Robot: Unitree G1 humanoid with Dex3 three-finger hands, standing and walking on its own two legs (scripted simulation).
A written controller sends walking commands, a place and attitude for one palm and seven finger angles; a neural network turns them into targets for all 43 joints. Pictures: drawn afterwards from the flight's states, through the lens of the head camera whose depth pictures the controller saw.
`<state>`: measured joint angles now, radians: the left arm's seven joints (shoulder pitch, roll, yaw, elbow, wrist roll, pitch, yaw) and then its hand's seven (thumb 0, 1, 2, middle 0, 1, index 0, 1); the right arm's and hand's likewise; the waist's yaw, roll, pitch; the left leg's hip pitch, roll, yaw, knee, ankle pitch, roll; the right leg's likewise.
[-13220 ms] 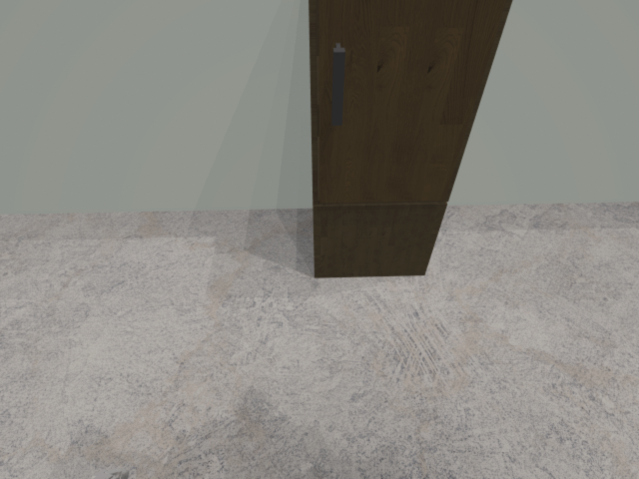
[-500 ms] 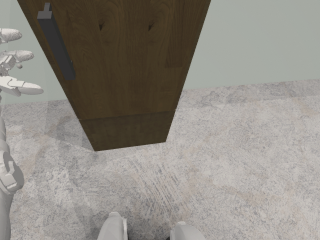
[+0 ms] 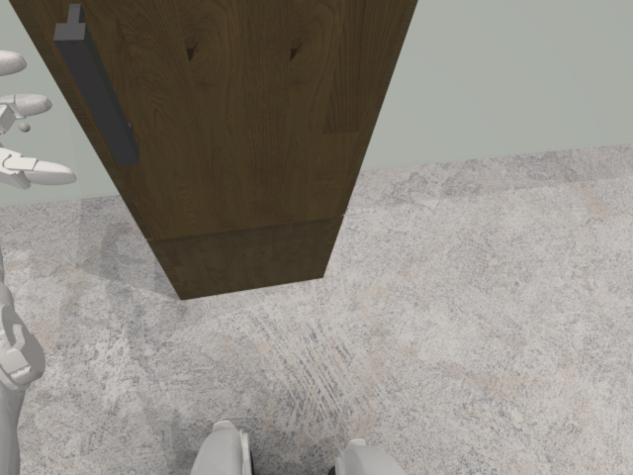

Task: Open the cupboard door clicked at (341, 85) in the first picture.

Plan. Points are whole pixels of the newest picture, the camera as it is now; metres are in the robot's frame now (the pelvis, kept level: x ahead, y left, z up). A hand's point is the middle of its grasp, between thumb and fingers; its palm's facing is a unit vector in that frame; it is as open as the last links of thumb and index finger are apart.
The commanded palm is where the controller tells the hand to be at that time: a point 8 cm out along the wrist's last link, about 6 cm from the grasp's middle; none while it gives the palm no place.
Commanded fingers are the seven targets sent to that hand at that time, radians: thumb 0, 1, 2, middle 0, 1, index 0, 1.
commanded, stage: move the hooked fingers beside the handle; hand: left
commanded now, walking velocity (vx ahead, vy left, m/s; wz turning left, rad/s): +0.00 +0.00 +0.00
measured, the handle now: (105, 93) +0.54 +0.23 +0.11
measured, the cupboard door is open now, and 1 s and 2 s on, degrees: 0 0 0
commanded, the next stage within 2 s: slide the fingers in behind the handle in 0.62 s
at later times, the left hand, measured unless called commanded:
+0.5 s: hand (22, 135) +0.47 +0.29 +0.12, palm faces +0.15 -0.99 +0.00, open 14.0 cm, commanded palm +0.46 +0.33 +0.10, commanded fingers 0.00 -0.50 0.30 -0.30 -1.20 -0.30 -1.20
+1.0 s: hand (53, 125) +0.49 +0.28 +0.11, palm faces +0.13 -0.99 +0.01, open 14.0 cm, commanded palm +0.47 +0.31 +0.10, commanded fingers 0.00 -0.50 0.30 -0.30 -1.20 -0.30 -1.20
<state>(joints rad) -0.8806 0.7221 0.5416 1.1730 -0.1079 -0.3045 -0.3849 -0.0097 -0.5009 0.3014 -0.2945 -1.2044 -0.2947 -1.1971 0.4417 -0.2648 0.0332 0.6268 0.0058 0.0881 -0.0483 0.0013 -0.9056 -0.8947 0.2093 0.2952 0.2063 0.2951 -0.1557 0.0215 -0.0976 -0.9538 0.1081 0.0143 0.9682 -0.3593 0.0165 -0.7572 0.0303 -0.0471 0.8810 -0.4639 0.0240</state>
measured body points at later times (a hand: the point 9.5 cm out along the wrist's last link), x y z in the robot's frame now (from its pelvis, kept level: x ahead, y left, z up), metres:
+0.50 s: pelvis -0.01 -0.01 +0.00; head +0.10 +0.03 +0.43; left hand +0.46 +0.35 +0.12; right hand +0.02 -0.29 -0.10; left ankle +0.05 +0.11 -0.68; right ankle -0.03 -0.15 -0.68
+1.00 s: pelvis -0.01 -0.01 +0.00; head +0.11 +0.03 +0.43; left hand +0.48 +0.33 +0.11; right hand -0.02 -0.28 -0.10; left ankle +0.05 +0.11 -0.68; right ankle -0.03 -0.15 -0.68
